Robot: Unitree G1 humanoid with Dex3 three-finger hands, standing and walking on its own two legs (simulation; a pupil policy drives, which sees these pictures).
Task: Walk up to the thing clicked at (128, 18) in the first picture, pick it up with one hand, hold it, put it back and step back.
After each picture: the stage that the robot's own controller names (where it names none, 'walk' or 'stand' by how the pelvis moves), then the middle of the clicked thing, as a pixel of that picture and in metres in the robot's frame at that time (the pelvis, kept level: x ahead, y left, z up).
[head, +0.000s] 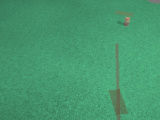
stand; (126, 21) +1.93 -0.57 -0.72
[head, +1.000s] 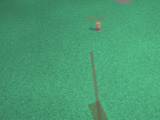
walk; (98, 26) +1.85 -0.05 -0.69
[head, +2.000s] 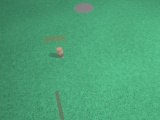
walk; (60, 52) +1.23 +0.36 -0.71
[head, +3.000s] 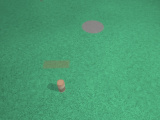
walk; (61, 86) +0.81 +0.28 -0.71
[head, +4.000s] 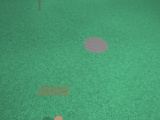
walk; out of the picture +0.49 +0.20 -0.70
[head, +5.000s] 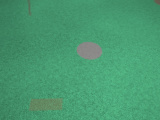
stand; out of the picture +0.36 +0.23 -0.72
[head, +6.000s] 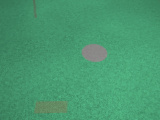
stand; out of the picture +0.34 +0.21 -0.72
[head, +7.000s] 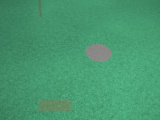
stand; out of the picture +0.35 +0.20 -0.72
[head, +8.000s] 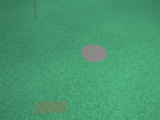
stand; out of the picture +0.35 +0.22 -0.73
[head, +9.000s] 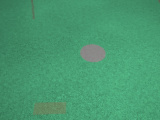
stand; out of the picture +0.34 +0.23 -0.73
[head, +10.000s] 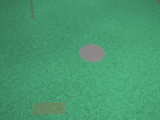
go down; out of the picture +0.34 +0.23 -0.73
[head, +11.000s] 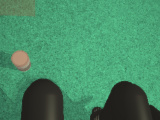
go down; (22, 61) +0.43 +0.26 -0.31
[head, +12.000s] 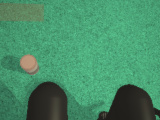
approach; (30, 65) +0.42 +0.26 -0.31
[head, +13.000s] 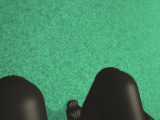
close in; out of the picture +0.41 +0.29 -0.22
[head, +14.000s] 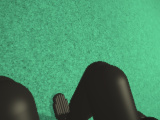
close; out of the picture +0.40 +0.31 -0.22
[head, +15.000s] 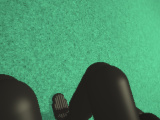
lift; out of the picture +0.38 +0.30 -0.23
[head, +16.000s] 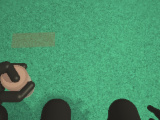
lift; (19, 83) +0.33 +0.22 -0.03
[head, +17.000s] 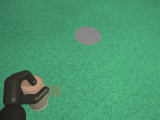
hold; (35, 93) +0.33 +0.18 -0.01
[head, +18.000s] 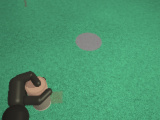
hold; (39, 94) +0.33 +0.18 -0.01
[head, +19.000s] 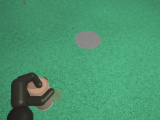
crouch; (41, 94) +0.33 +0.17 -0.01
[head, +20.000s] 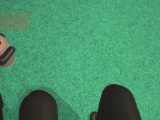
crouch; (0, 52) +0.45 +0.26 -0.10
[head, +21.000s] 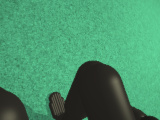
lower; out of the picture +0.42 +0.31 -0.23
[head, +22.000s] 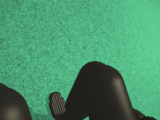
lower; out of the picture +0.42 +0.32 -0.23
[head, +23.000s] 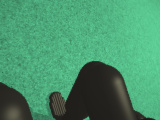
lower; out of the picture +0.42 +0.32 -0.22
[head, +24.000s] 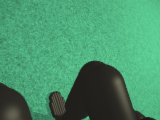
lower; out of the picture +0.42 +0.32 -0.22
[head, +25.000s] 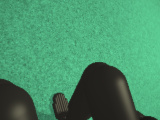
open; out of the picture +0.41 +0.30 -0.23
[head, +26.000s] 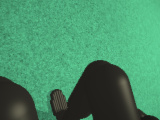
rise; out of the picture +0.40 +0.30 -0.23
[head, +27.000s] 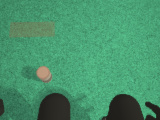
walk; (44, 74) +0.43 +0.23 -0.42
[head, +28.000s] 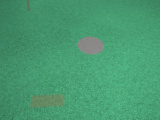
stand; out of the picture +0.36 +0.20 -0.66
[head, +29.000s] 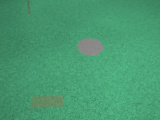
stand; out of the picture +0.38 +0.21 -0.67
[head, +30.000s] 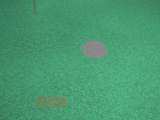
stand; out of the picture +0.37 +0.20 -0.71
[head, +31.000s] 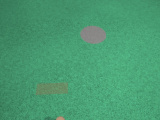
walk; out of the picture +0.41 +0.18 -0.71
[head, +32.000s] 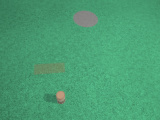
walk; (60, 97) +0.55 +0.16 -0.71
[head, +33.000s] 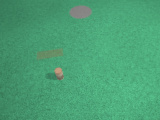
walk; (59, 74) +0.84 +0.32 -0.70
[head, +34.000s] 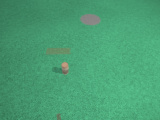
stand; (65, 68) +1.03 +0.22 -0.71
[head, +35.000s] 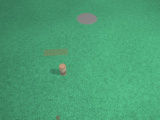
stand; (62, 69) +1.02 +0.24 -0.73
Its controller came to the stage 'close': yes
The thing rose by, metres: 0.71
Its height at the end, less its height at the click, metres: +0.00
